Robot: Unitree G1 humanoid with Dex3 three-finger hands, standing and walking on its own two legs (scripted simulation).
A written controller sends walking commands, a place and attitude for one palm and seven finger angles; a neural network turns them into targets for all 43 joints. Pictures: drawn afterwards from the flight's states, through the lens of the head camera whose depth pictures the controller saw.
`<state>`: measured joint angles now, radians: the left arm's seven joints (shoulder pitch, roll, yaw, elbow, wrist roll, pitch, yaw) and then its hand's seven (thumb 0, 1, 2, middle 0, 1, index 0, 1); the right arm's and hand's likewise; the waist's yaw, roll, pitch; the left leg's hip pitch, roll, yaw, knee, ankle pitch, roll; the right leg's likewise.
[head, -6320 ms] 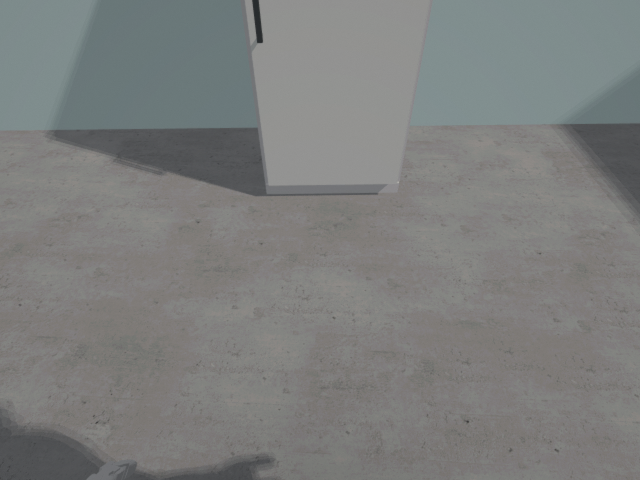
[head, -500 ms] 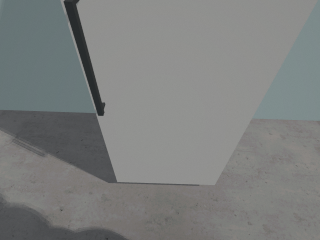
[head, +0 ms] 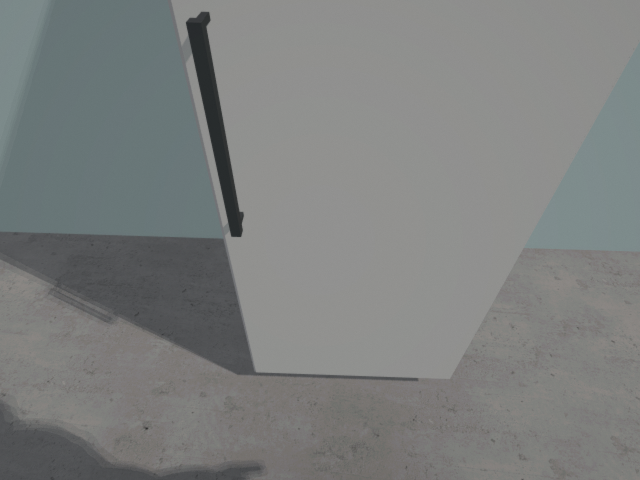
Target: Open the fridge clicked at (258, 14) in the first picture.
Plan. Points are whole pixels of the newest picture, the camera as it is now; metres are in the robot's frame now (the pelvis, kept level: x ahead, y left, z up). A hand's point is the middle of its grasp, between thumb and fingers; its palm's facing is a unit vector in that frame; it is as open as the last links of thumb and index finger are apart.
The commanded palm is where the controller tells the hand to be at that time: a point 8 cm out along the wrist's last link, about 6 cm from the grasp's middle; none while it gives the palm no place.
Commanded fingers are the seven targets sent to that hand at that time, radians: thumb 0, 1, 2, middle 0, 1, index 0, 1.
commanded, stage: come to a stop and stand still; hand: left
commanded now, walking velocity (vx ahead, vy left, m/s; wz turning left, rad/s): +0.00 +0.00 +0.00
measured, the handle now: (223, 143) +0.55 +0.19 +0.16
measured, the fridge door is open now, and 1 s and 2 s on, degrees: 0 0 0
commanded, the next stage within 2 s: look again from close up in 0.08 s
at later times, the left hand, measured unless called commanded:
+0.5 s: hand out of the picture +0.05 +0.21 -0.16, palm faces -0.01 -0.95 -0.30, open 7.4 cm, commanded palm none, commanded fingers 0.00 0.90 0.90 -0.20 -0.30 -0.20 -0.30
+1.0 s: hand out of the picture +0.06 +0.21 -0.15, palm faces +0.00 -0.95 -0.32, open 7.4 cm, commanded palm none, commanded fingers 0.00 0.90 0.90 -0.20 -0.30 -0.20 -0.30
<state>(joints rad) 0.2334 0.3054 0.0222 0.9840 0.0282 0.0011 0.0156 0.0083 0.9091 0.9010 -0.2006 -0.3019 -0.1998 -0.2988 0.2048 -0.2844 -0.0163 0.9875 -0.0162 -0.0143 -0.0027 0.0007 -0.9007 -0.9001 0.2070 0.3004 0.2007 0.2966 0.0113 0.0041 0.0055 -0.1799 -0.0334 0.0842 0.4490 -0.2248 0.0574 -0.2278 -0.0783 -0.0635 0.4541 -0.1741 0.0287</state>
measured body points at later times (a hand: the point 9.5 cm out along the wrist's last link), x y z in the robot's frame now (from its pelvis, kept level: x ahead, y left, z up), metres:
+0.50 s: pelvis +0.00 -0.02 +0.01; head +0.00 -0.02 +0.45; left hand +0.05 +0.26 -0.14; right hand +0.07 -0.30 -0.13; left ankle +0.02 +0.08 -0.74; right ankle +0.04 -0.14 -0.74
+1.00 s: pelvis +0.01 -0.03 +0.01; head +0.01 -0.03 +0.46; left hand +0.06 +0.26 -0.13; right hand +0.06 -0.31 -0.13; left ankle +0.02 +0.08 -0.74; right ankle +0.04 -0.14 -0.74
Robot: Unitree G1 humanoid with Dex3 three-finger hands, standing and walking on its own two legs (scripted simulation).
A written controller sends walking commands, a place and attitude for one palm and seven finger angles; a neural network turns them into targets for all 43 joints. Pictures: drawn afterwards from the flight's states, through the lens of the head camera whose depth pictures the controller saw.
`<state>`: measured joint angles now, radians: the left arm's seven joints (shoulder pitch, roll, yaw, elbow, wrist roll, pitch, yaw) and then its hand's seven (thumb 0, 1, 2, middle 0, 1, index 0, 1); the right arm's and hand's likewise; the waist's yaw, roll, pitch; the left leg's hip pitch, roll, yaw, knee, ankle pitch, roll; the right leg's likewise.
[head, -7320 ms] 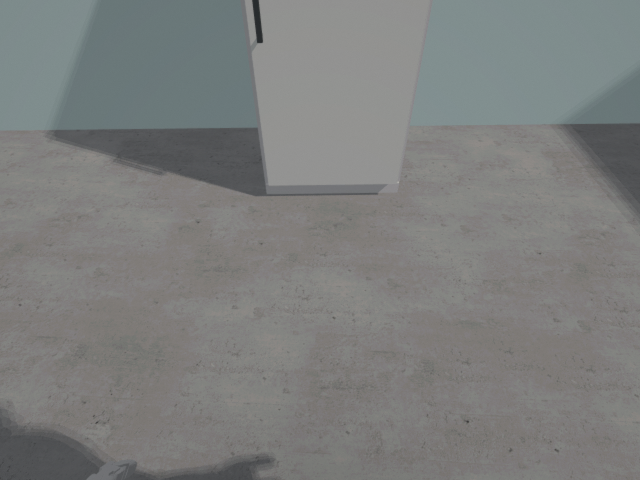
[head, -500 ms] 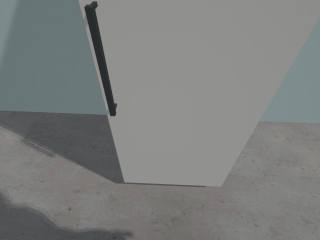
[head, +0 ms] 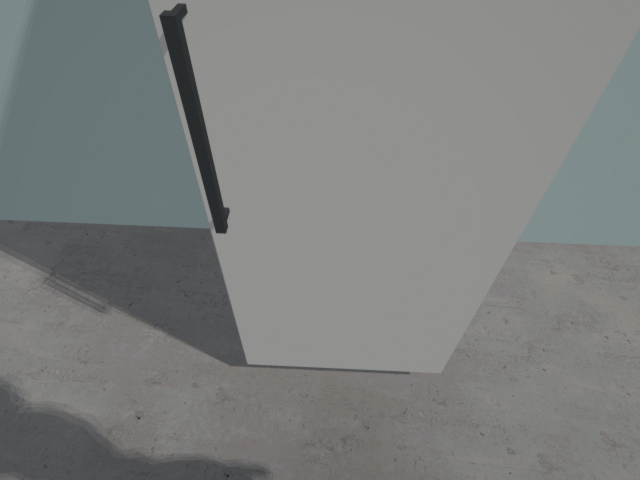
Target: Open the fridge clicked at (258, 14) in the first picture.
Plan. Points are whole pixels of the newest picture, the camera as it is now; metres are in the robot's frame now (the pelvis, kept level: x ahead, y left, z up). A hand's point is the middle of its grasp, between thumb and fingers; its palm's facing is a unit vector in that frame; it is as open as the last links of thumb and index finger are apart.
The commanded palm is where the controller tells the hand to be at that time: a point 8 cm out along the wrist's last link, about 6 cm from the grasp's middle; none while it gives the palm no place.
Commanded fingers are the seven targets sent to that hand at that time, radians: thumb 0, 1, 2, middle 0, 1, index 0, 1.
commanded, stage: look again from close up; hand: left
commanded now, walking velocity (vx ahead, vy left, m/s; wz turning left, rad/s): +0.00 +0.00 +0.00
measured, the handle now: (204, 139) +0.55 +0.21 +0.15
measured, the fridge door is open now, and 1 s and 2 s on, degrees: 0 0 0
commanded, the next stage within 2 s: none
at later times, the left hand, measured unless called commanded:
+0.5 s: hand out of the picture +0.06 +0.23 -0.16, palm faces -0.01 -0.95 -0.31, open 7.4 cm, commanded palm none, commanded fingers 0.00 0.90 0.90 -0.20 -0.30 -0.20 -0.30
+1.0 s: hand out of the picture +0.07 +0.23 -0.16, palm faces -0.02 -0.95 -0.31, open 7.4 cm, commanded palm none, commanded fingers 0.00 0.90 0.90 -0.20 -0.30 -0.20 -0.30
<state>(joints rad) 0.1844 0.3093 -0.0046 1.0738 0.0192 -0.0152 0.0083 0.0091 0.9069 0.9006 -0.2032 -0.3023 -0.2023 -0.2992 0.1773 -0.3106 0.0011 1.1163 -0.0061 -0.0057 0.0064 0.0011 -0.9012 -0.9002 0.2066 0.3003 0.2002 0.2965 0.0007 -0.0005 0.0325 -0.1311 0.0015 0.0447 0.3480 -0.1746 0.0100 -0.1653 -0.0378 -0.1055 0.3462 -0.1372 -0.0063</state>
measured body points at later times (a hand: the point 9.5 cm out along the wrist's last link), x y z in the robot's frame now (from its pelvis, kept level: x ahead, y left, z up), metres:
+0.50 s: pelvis +0.01 +0.00 +0.00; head +0.01 +0.00 +0.45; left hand +0.06 +0.28 -0.14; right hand +0.07 -0.28 -0.14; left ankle +0.01 +0.11 -0.75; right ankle +0.03 -0.11 -0.75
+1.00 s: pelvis +0.02 +0.00 +0.00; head +0.02 +0.00 +0.45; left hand +0.08 +0.28 -0.14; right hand +0.08 -0.29 -0.14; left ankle +0.01 +0.11 -0.75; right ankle +0.03 -0.11 -0.75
